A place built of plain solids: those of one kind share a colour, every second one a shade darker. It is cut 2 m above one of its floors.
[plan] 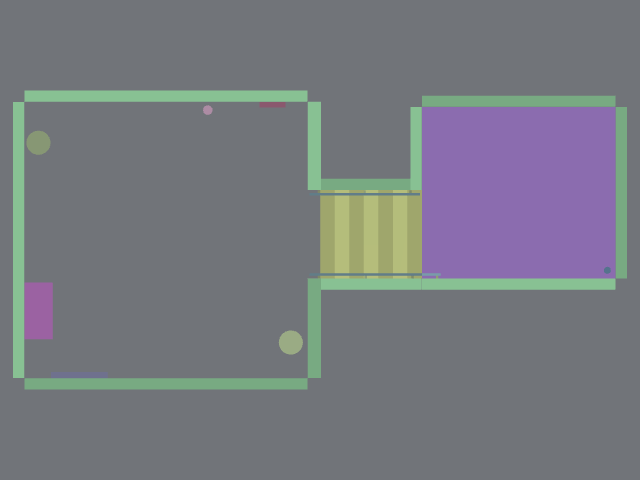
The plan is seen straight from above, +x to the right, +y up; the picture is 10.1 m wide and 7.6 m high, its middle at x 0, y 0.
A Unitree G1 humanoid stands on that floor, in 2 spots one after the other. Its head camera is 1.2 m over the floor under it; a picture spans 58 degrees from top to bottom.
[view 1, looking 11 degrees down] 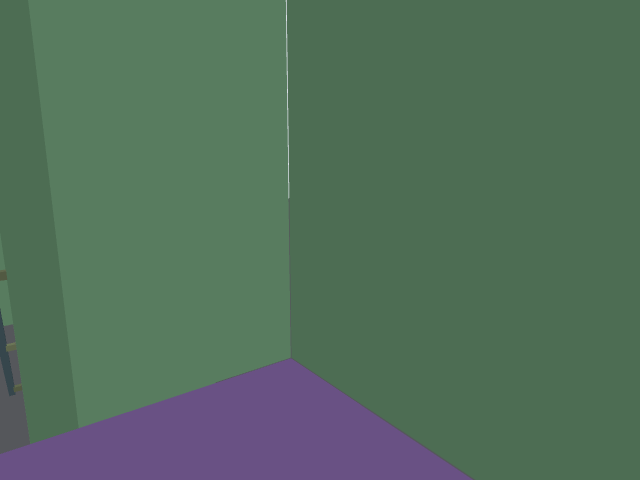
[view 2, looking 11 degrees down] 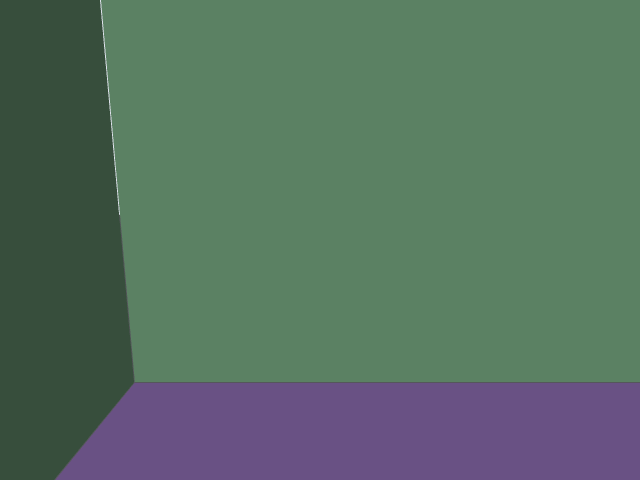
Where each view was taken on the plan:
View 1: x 3.66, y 0.78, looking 143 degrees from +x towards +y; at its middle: wall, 2.24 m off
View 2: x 2.61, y -0.04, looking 90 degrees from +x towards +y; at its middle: wall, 2.19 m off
